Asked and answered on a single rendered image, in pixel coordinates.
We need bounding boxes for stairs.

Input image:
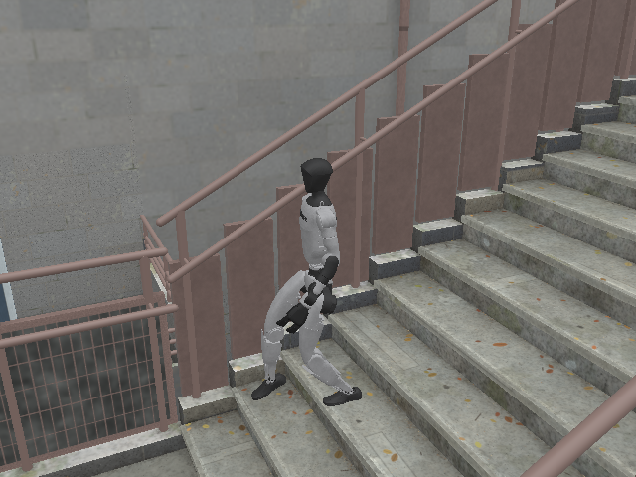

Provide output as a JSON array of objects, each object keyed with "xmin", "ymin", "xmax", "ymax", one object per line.
[{"xmin": 185, "ymin": 95, "xmax": 636, "ymax": 477}]

